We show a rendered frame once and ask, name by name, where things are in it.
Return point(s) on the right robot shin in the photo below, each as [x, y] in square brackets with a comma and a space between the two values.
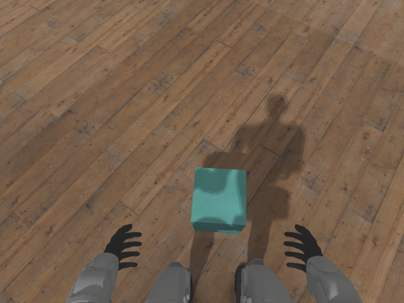
[254, 261]

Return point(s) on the right robot forearm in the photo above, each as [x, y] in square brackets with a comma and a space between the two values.
[328, 284]

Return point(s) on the left robot thigh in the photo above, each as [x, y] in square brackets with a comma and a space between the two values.
[172, 286]

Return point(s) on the robot left hand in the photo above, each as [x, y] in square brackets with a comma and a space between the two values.
[117, 244]

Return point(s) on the left robot forearm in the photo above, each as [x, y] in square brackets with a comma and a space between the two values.
[97, 280]

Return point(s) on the carton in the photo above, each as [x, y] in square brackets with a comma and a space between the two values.
[219, 200]

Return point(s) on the robot right hand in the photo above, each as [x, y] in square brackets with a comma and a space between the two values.
[309, 247]

